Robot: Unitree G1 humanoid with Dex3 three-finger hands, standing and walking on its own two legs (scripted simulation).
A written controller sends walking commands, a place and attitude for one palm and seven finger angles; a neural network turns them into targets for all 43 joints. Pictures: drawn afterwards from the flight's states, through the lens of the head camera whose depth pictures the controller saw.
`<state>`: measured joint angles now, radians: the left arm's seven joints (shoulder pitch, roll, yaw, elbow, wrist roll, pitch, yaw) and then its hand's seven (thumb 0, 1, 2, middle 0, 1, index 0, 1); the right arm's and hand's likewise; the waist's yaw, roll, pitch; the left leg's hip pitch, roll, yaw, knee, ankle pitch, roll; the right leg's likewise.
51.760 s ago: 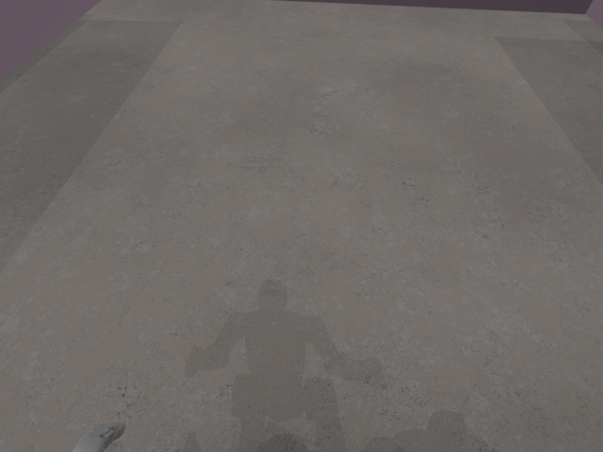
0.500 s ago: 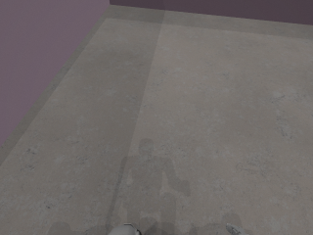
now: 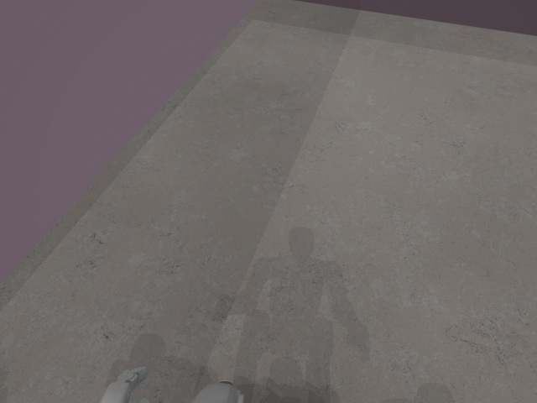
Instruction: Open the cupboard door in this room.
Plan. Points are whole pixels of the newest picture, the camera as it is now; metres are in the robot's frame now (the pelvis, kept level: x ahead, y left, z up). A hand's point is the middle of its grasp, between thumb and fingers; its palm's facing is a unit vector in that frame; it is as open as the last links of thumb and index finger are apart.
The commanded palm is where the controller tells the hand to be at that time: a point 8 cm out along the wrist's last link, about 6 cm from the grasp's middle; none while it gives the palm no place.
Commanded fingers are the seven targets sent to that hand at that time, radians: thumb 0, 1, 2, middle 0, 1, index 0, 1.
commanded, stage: turn to face it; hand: left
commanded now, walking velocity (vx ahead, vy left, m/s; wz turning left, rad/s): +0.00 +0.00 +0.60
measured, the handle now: out of the picture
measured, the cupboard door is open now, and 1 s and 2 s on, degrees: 44 44 44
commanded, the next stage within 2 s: none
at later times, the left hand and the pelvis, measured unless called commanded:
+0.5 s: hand out of the picture +0.06 +0.21 -0.16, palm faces +0.33 -0.90 -0.30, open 7.4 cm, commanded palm none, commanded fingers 0.00 0.90 0.90 -0.20 -0.30 -0.20 -0.30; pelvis +0.04 -0.03 +0.00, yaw +19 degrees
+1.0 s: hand out of the picture -0.01 +0.17 -0.18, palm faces +0.62 -0.75 -0.23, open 7.4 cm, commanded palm none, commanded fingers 0.00 0.90 0.90 -0.20 -0.30 -0.20 -0.30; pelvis +0.06 -0.04 +0.00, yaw +39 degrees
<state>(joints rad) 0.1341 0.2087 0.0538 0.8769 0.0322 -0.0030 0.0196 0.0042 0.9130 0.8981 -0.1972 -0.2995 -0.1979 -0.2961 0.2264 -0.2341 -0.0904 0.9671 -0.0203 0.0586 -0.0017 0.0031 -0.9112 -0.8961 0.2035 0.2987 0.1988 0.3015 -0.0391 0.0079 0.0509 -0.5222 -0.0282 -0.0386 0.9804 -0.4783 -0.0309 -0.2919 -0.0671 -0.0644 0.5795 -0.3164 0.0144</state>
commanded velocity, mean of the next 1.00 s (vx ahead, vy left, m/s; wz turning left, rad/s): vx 0.00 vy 0.00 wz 0.60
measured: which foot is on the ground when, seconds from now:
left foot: up 0.00-0.20, down 0.22-0.52, up 0.54-0.84, down 0.86-1.00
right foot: down 0.00-0.22, up 0.24-0.50, down 0.52-0.86, up 0.88-1.00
